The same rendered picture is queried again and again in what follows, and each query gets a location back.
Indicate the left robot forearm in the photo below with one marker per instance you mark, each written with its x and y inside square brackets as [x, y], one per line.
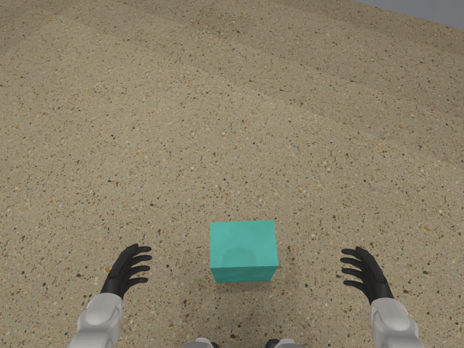
[99, 325]

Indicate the left robot hand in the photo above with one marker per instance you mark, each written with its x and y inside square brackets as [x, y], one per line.
[117, 281]

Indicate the carton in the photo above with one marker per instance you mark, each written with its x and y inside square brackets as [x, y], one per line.
[243, 251]

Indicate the right robot forearm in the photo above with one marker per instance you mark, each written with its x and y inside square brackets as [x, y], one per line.
[392, 326]

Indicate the right robot hand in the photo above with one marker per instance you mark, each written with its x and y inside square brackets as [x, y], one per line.
[374, 284]

